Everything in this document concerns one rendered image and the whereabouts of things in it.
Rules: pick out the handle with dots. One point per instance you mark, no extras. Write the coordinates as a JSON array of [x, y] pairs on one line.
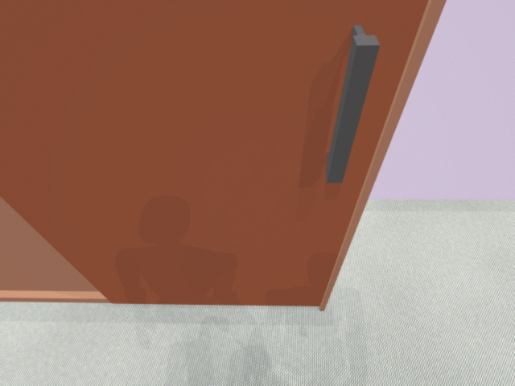
[[361, 61]]

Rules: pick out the wardrobe door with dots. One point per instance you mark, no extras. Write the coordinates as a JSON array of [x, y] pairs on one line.
[[29, 262], [174, 151]]

